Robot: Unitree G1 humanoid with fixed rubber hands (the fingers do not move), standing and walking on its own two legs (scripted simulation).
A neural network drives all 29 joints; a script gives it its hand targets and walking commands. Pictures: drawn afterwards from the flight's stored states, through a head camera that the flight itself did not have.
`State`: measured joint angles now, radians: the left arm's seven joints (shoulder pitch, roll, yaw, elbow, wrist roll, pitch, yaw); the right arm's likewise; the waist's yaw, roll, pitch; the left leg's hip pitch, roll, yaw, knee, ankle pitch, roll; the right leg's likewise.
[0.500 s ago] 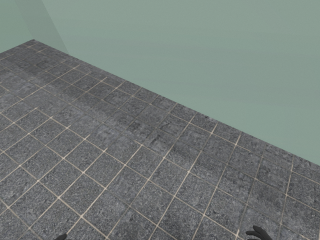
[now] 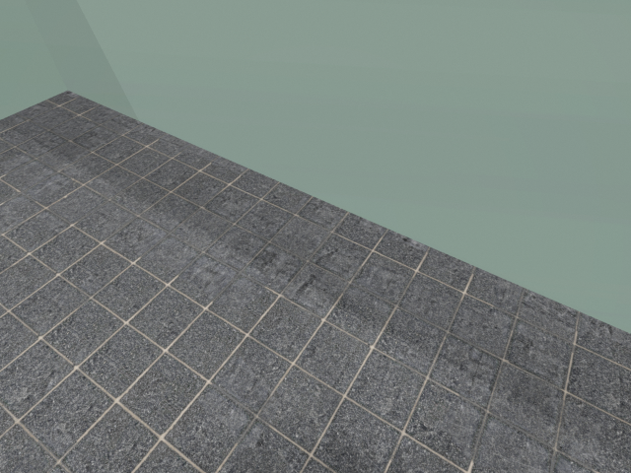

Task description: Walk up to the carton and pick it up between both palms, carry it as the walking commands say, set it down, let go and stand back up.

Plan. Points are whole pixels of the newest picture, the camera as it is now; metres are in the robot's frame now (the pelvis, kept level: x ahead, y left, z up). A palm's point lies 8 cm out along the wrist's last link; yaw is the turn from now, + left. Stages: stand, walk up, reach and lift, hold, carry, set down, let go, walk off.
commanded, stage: walk up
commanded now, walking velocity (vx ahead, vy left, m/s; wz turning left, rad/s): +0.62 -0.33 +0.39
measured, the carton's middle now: out of the picture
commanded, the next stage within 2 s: none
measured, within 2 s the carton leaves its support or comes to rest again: neither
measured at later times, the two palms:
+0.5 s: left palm out of the picture +0.10 +0.26 -0.16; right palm out of the picture -0.04 -0.24 -0.12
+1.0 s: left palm out of the picture +0.15 +0.17 -0.12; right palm out of the picture -0.19 -0.21 -0.17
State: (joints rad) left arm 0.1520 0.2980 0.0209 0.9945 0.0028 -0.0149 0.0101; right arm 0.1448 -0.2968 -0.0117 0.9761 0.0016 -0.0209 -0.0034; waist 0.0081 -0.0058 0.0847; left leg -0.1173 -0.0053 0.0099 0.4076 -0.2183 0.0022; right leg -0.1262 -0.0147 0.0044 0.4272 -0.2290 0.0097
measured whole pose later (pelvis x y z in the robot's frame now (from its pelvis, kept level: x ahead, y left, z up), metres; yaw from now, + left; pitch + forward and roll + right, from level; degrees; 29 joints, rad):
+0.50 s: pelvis -0.04 +0.03 -0.01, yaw -14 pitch +1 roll -2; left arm 0.13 0.27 0.09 0.90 0.02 0.08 0.00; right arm 0.17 -0.23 -0.02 0.94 -0.03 0.02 -0.01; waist -0.01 -0.07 0.14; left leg -0.28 0.00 0.09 0.56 -0.31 0.07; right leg -0.50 0.07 0.09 0.94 -0.49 0.03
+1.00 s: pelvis -0.07 +0.02 -0.01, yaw -31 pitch +0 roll +0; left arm 0.10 0.16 0.05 0.92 0.01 0.04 -0.01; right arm 0.23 -0.27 -0.07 0.97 -0.03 0.06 -0.02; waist -0.04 0.09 0.09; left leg -0.40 0.10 0.13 0.97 -0.46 -0.06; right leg -0.23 0.00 -0.07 0.58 -0.35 -0.04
